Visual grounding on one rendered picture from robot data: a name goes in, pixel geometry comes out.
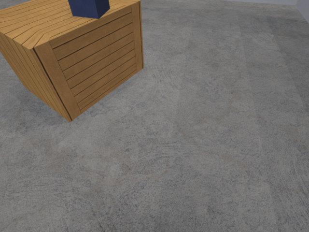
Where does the carton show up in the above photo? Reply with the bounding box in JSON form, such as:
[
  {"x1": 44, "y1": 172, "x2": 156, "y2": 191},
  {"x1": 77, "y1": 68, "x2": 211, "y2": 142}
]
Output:
[{"x1": 68, "y1": 0, "x2": 110, "y2": 19}]

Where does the pedestal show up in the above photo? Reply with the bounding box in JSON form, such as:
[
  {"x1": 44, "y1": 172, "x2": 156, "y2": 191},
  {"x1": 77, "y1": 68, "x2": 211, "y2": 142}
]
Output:
[{"x1": 0, "y1": 0, "x2": 144, "y2": 122}]

